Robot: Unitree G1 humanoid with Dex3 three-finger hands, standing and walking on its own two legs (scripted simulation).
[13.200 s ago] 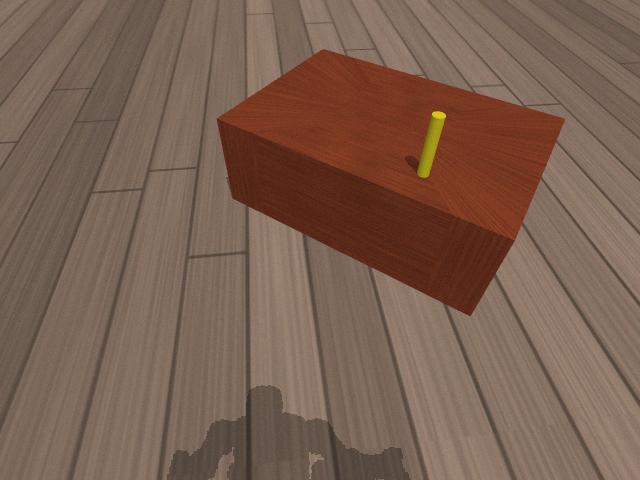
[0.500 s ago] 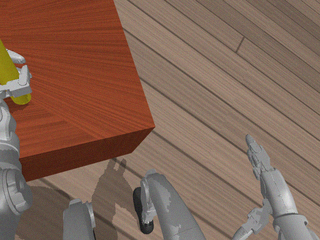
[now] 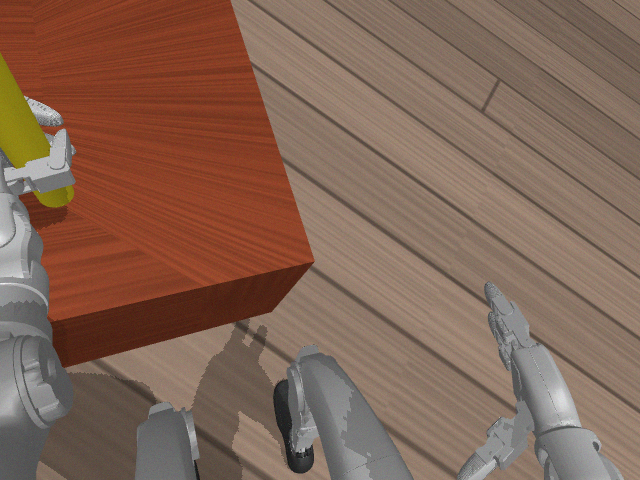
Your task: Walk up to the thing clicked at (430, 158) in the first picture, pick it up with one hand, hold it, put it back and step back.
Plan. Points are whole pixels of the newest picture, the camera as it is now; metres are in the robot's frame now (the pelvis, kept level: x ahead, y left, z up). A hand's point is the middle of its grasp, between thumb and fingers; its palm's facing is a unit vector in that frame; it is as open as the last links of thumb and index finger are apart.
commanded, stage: lift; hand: left
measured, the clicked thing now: (22, 140) +0.53 +0.19 +0.00
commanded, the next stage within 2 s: hold in 1.42 s
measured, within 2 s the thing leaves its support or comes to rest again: neither
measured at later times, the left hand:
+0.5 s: hand (31, 155) +0.49 +0.17 +0.04, palm faces +0.13 -0.99 -0.03, open 5.1 cm
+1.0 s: hand (3, 188) +0.42 +0.17 +0.11, palm faces +0.14 -0.99 -0.02, open 5.1 cm
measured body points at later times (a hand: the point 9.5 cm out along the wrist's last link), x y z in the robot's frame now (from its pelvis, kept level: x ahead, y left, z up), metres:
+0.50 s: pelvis +0.01 +0.00 +0.04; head +0.15 +0.05 +0.46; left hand +0.48 +0.23 +0.04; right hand +0.18 -0.27 +0.08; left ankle +0.01 +0.12 -0.58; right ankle +0.09 -0.14 -0.58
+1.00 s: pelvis +0.03 +0.00 +0.08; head +0.12 +0.02 +0.52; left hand +0.40 +0.22 +0.11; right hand +0.20 -0.26 +0.08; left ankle +0.01 +0.12 -0.58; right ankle +0.09 -0.14 -0.58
